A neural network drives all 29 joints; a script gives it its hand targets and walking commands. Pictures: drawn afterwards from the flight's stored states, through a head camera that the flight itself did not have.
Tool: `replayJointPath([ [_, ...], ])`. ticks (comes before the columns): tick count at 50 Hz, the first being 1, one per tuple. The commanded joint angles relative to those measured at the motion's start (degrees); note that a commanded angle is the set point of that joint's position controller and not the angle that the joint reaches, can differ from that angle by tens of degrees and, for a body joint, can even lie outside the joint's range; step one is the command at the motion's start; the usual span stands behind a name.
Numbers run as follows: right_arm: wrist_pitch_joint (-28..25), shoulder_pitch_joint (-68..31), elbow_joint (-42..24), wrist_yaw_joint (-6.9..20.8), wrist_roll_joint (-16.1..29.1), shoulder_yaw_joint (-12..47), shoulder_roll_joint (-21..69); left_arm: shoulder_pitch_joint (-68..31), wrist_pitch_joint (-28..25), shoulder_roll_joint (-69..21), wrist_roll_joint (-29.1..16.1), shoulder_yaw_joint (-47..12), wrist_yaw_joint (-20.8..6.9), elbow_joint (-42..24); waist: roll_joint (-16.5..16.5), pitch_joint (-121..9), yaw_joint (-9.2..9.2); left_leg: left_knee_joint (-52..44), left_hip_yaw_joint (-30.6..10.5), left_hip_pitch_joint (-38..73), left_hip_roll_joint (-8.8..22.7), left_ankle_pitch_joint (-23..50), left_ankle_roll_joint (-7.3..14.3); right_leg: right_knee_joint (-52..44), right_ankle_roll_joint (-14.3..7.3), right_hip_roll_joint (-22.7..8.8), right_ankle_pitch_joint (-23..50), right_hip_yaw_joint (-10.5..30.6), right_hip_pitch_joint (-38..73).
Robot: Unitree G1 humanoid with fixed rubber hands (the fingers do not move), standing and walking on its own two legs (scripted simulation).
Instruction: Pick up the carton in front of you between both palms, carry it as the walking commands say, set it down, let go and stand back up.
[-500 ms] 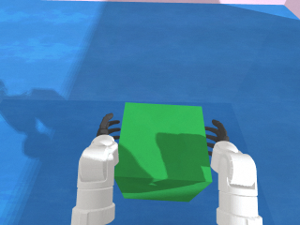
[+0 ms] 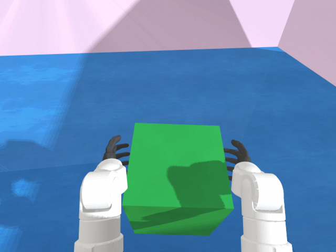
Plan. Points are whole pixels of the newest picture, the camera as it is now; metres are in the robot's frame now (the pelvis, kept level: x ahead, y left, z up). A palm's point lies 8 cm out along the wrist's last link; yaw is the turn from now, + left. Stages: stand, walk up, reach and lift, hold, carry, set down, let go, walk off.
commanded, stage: carry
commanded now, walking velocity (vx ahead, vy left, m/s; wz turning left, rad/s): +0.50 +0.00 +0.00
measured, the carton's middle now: (174, 183) +0.31 -0.02 +0.01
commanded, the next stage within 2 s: none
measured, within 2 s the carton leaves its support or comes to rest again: neither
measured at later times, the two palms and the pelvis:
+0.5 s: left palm (126, 85) +0.69 +0.14 +0.09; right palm (199, 81) +0.72 -0.14 +0.08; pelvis +0.35 -0.04 +0.00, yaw +4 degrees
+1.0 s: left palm (131, 48) +1.02 +0.14 +0.10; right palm (190, 49) +1.00 -0.15 +0.10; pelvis +0.73 +0.01 +0.01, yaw -2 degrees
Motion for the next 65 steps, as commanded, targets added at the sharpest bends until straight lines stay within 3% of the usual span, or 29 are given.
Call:
replayJointPath([
  [1,-6.8,-47.9,-1.3,12.5,22.6,32.4,48.7,-34.4,-5.7,-49.2,-14.1,-25.2,-9.7,6.9,5.6,-9.1,1.11,-14.5,-21.8,17.9,17.3,1.8,6.3,-5.6,-0.7,-3.9,7.8,0.3,-17.7],
  [4,-9.6,-54.1,4.1,11.9,21.2,31.2,49.4,-40.2,-8.5,-49.8,-12.4,-23.6,-9.2,12.1,4.9,-7.9,-0.05,-14.4,-16.8,21.6,16.9,11.2,5.6,-12.2,0.1,-4.5,12.2,-1.2,-21.4],
  [10,-12.0,-54.3,14.2,10.0,15.8,25.1,47.6,-48.4,-10.5,-48.1,-12.5,-24.1,-8.4,17.7,7.7,-7.2,-1.34,-9.2,-6.7,26.4,10.8,40.8,2.0,-31.6,-1.0,1.1,21.8,-10.1,-13.3],
  [13,-11.5,-52.6,16.6,9.4,14.3,23.3,47.9,-50.6,-10.3,-48.4,-14.5,-24.5,-8.7,17.3,12.0,-14.4,2.46,7.3,-2.2,27.2,9.9,59.0,-1.2,-39.3,-2.9,5.8,24.4,-14.4,5.5],
  [14,-11.3,-52.3,16.8,9.4,14.3,23.2,48.2,-51.4,-10.2,-48.8,-15.1,-24.4,-8.9,16.8,9.7,-19.1,5.83,19.0,0.3,21.2,8.5,51.2,-3.7,-42.6,-3.3,3.1,29.2,-12.7,19.9],
  [15,-11.0,-53.5,16.5,9.4,14.3,23.3,48.7,-50.4,-10.1,-49.4,-15.3,-23.9,-9.2,17.2,2.4,-22.5,8.21,29.9,-2.9,5.4,5.7,30.8,-5.2,-39.1,-5.5,-6.3,40.2,-0.8,37.0],
  [16,-10.6,-53.0,15.8,9.7,14.6,23.7,50.6,-51.7,-10.1,-49.2,-15.9,-23.7,-9.1,16.8,-13.2,-27.9,7.29,45.3,-5.9,-14.5,-2.1,-15.4,-6.8,-34.9,-13.3,-21.0,62.7,22.1,53.4],
  [17,-10.5,-52.7,12.9,9.9,15.4,23.9,50.1,-49.8,-10.1,-51.2,-16.9,-24.5,-9.2,16.0,-13.9,-33.2,7.37,54.0,-10.4,-20.6,-1.6,-19.3,-6.2,-36.8,-17.3,-23.5,54.4,30.2,56.1],
  [18,-10.1,-54.1,11.3,9.9,15.4,23.4,49.8,-48.9,-9.8,-52.8,-17.5,-25.0,-9.5,15.7,-7.8,-29.8,6.69,54.9,-12.2,-23.8,1.1,-16.0,-4.7,-39.6,-15.9,-21.9,45.3,29.5,51.0],
  [20,-10.4,-54.7,5.2,10.1,16.2,24.5,53.5,-51.0,-9.7,-58.0,-21.0,-28.1,-10.9,8.8,0.6,-24.2,5.75,44.7,-12.3,-23.8,5.6,-10.0,-4.8,-42.1,-11.1,-18.6,43.5,19.0,44.7],
  [23,-10.4,-48.9,0.3,10.5,15.5,27.2,55.3,-46.7,-9.1,-59.9,-22.5,-30.7,-12.8,3.4,-3.8,-22.0,6.18,31.0,-8.3,-19.9,5.7,-7.6,-6.0,-46.8,-8.8,-17.0,38.8,12.3,37.3],
  [29,-8.2,-29.4,-5.6,12.2,13.3,33.9,58.0,-30.3,-6.7,-60.2,-21.8,-35.2,-15.8,-4.0,-7.3,-15.8,5.92,8.4,-0.8,-17.0,2.7,5.8,-6.4,-46.7,-5.4,-11.9,55.9,0.3,38.4],
  [35,-4.0,-16.3,-8.9,14.4,15.9,34.4,58.4,-13.3,-2.4,-57.9,-19.4,-31.3,-17.4,-5.5,-7.4,-13.7,4.15,-7.8,6.1,8.3,-1.1,20.3,-4.7,-34.6,-0.3,-7.7,60.2,-9.1,29.8],
  [36,-3.3,-15.1,-8.5,14.9,16.2,34.2,58.3,-12.2,-1.7,-57.4,-18.9,-30.9,-17.5,-5.1,-6.2,-14.8,3.24,-6.8,3.8,18.7,1.9,20.1,-2.6,-27.6,1.0,-7.0,53.0,-9.6,21.8],
  [37,-2.6,-14.2,-8.5,15.4,16.7,33.9,57.4,-11.8,-1.1,-56.9,-18.6,-30.5,-17.6,-5.1,0.2,-17.1,2.18,-3.5,-6.1,32.2,10.3,25.5,1.6,-15.7,2.7,-4.8,39.5,-9.2,8.0],
  [38,-2.3,-15.5,-9.1,15.6,17.4,33.6,56.1,-13.3,-0.5,-56.9,-19.4,-31.2,-17.9,-6.7,14.9,-20.4,1.82,-4.2,-27.8,41.8,23.6,39.0,9.9,2.1,4.2,2.2,7.1,-6.9,-7.2],
  [39,-2.0,-16.8,-9.1,15.9,17.9,33.5,57.0,-15.1,-0.2,-57.0,-19.7,-32.3,-18.1,-7.3,16.2,-21.3,2.14,-6.2,-34.1,43.0,26.7,36.2,13.4,11.3,3.4,3.7,-7.9,-1.8,-15.0],
  [40,-1.8,-18.9,-9.9,16.3,19.0,33.6,58.5,-16.7,-0.3,-58.0,-20.1,-32.2,-18.1,-7.2,10.2,-18.7,2.53,-8.1,-33.9,38.2,26.2,28.7,11.3,11.8,1.4,0.6,-8.0,3.5,-17.9],
  [41,-2.2,-22.3,-12.6,16.9,20.9,36.1,60.8,-18.3,-1.1,-59.1,-20.5,-32.1,-17.9,-10.4,4.3,-15.5,2.87,-7.4,-26.8,37.2,24.3,27.2,7.8,7.4,1.2,-3.3,-5.1,4.8,-18.4],
  [42,-2.6,-22.6,-13.6,17.1,21.6,36.0,61.6,-17.7,-1.2,-59.6,-20.0,-32.2,-17.8,-9.4,3.1,-12.7,2.57,-10.6,-21.5,30.6,22.1,24.2,5.0,-0.1,1.9,-5.2,-1.4,2.9,-15.9],
  [43,-2.7,-24.4,-14.5,17.3,22.3,36.1,62.0,-18.0,-1.6,-60.6,-20.1,-32.8,-17.5,-9.1,3.5,-11.9,2.32,-13.7,-18.2,26.9,20.6,18.0,2.9,-6.7,1.9,-5.3,0.5,2.2,-12.3],
  [49,-2.3,-14.9,-13.4,17.5,20.3,34.8,57.5,-12.2,-2.5,-59.1,-19.8,-34.4,-16.0,-11.0,12.5,-8.9,2.68,-10.8,-1.9,20.5,15.4,35.8,-0.5,-34.0,3.5,-0.3,11.6,-7.9,-0.2],
  [52,-2.1,-12.9,-13.4,17.4,18.8,33.9,55.3,-11.7,-1.9,-57.6,-20.8,-35.7,-16.6,-11.9,9.5,-9.6,3.81,-1.8,3.5,15.9,12.0,29.1,-4.2,-44.5,3.6,-0.1,29.5,-11.1,11.8],
  [54,-1.7,-14.6,-14.8,17.2,18.6,34.3,53.9,-14.2,-1.4,-56.7,-21.6,-36.5,-17.2,-13.2,4.6,-11.2,3.98,4.9,3.1,6.3,10.1,17.0,-7.1,-43.3,0.9,-6.7,43.9,-4.8,23.4],
  [56,-0.8,-17.7,-15.1,16.6,18.8,35.1,52.4,-16.4,-0.8,-54.4,-22.5,-35.6,-17.1,-12.2,-7.8,-14.7,4.04,10.6,-0.7,-0.3,5.2,-8.5,-9.0,-41.1,-4.5,-16.6,66.9,7.1,30.4],
  [57,-0.3,-18.2,-14.5,16.3,18.7,35.0,51.2,-16.7,-0.4,-53.6,-22.5,-35.0,-16.9,-11.3,-8.5,-15.1,3.85,9.0,-3.6,1.4,5.6,-16.3,-8.6,-42.0,-5.6,-18.7,65.4,8.5,28.7],
  [58,-0.1,-18.3,-14.0,16.0,18.7,34.9,50.5,-16.4,0.0,-53.1,-22.2,-34.6,-16.7,-10.3,-7.0,-13.9,3.65,3.6,-4.9,2.1,5.9,-17.0,-8.1,-42.3,-5.7,-18.3,58.6,8.0,27.4],
  [60,-0.1,-19.4,-13.3,15.9,19.3,35.5,50.8,-15.4,-0.1,-53.5,-21.5,-34.0,-16.5,-8.2,-6.2,-13.3,3.84,-6.3,-3.1,5.9,6.5,-5.1,-8.5,-41.1,-3.2,-14.1,51.4,3.4,25.8],
  [65,-1.4,-20.8,-13.1,16.9,20.3,36.0,56.7,-15.0,-1.4,-58.8,-21.2,-33.5,-17.2,-6.5,-2.2,-17.8,4.13,-1.2,-4.0,10.7,10.0,13.1,-8.7,-36.3,-1.5,-10.8,52.5,-2.3,24.7],
])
